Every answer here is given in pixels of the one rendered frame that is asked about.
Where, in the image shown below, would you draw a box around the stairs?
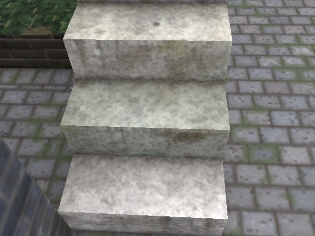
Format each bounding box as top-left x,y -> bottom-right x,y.
58,0 -> 232,236

